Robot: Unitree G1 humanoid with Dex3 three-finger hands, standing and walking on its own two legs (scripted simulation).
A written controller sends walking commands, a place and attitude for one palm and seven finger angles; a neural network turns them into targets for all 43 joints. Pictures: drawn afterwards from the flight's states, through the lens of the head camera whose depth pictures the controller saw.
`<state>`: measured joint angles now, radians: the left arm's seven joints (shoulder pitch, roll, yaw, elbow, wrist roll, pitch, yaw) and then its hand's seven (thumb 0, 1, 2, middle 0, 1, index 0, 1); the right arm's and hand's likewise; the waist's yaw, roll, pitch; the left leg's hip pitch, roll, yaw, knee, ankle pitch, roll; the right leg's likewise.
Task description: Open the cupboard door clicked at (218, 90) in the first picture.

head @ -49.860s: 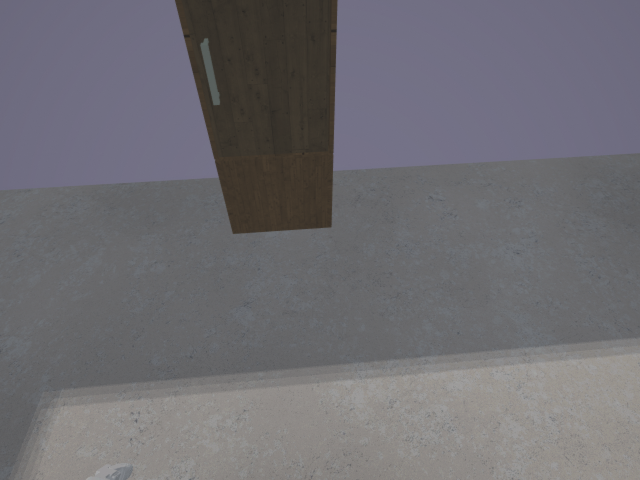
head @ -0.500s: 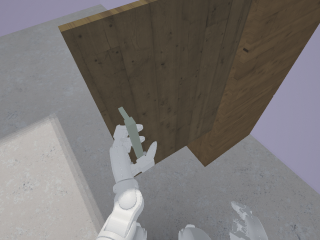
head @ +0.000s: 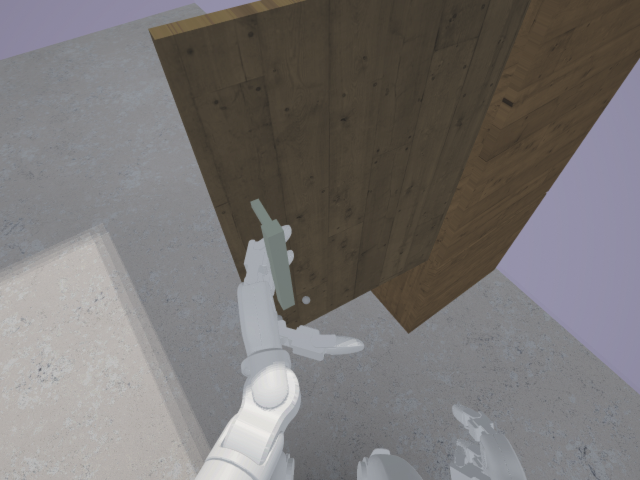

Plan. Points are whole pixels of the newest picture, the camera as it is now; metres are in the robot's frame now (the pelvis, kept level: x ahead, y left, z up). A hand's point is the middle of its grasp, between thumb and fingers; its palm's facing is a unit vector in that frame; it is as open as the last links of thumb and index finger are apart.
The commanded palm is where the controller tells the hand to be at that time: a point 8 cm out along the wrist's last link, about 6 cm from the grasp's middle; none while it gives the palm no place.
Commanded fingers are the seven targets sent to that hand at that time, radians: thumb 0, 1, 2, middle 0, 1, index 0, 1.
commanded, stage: open thumb and fingers to let go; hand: left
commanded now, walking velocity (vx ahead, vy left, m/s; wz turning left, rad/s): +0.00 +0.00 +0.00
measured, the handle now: (273, 259) +0.38 +0.07 +0.05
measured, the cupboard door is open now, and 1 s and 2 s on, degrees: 84 89 89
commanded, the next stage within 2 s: slide the hand sideways off the handle in 0.02 s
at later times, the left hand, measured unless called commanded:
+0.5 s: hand (307, 342) +0.27 +0.03 +0.04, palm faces -0.20 -0.98 +0.02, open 16.2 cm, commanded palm +0.26 +0.09 +0.04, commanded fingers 0.00 -0.50 0.30 -0.15 -0.30 -0.15 -0.30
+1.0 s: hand (254, 374) +0.24 +0.08 +0.04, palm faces -0.15 -0.99 -0.01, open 16.2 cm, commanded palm +0.22 +0.15 +0.04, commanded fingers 0.00 -0.50 0.30 -0.15 -0.30 -0.15 -0.30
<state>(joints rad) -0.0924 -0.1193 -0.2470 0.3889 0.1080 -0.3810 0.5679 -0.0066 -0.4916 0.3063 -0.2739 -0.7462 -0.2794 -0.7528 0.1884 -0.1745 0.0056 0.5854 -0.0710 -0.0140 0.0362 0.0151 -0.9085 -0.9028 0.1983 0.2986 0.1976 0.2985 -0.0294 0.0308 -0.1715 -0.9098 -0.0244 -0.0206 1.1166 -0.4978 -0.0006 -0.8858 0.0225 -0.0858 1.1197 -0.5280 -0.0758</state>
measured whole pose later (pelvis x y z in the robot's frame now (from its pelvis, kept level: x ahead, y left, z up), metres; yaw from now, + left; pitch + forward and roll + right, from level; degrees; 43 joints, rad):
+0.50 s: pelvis -0.01 +0.02 -0.01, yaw -1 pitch +16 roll +0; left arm 0.05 -0.02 -0.31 0.23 0.03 -0.40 0.16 -0.01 -0.51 0.30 -0.16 -0.32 -0.18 -0.34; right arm 0.24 -0.22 0.00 0.46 -0.01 0.03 0.05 0.02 -0.91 -0.90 0.20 0.30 0.20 0.30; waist -0.04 0.03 -0.16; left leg -0.92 -0.03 0.01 1.16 -0.51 0.03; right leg -0.90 0.01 -0.05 1.16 -0.53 -0.04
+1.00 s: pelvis +0.00 +0.01 -0.01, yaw -1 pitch +16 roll +0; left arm 0.33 0.10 -0.20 -0.02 -0.04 -0.43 0.00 -0.01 -0.50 0.30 -0.18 -0.31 -0.18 -0.32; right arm 0.22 -0.21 0.01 0.42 0.00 0.02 0.02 0.02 -0.91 -0.90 0.20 0.30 0.20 0.30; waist -0.01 0.03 -0.16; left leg -0.93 -0.02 -0.01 1.19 -0.54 0.02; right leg -0.90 0.02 -0.07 1.18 -0.56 -0.06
